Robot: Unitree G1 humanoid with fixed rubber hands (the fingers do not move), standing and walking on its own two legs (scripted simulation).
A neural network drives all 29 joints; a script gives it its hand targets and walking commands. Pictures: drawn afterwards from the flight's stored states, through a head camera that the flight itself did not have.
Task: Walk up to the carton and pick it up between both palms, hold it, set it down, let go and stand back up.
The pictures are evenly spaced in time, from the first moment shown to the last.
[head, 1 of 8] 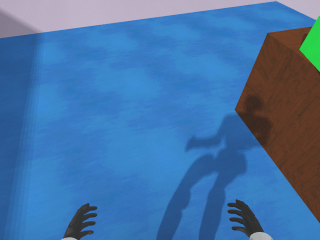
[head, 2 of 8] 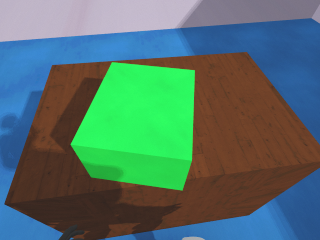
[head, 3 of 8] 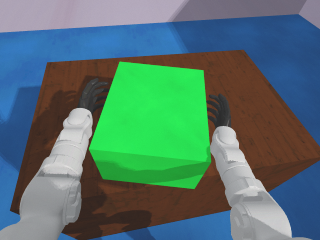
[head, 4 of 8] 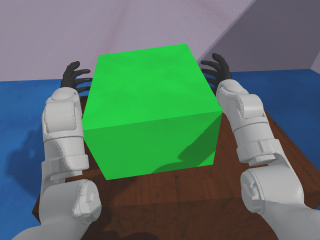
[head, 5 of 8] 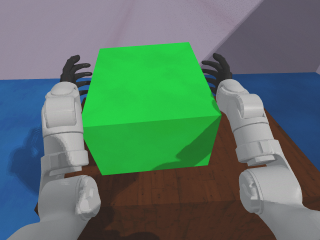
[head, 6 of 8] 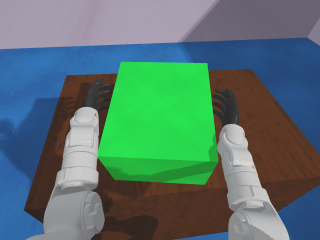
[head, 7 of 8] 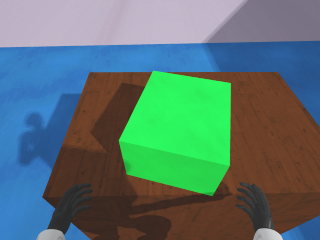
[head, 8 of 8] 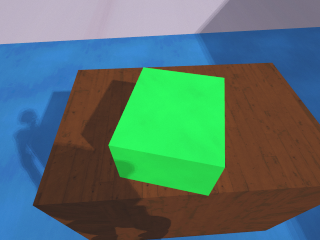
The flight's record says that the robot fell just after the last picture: no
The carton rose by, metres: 0.21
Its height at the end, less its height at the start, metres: +0.00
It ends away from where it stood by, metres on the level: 0.03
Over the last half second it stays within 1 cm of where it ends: yes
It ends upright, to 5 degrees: yes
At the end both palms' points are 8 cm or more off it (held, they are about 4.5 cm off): yes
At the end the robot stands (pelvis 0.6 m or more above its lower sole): yes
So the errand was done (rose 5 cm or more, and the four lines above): yes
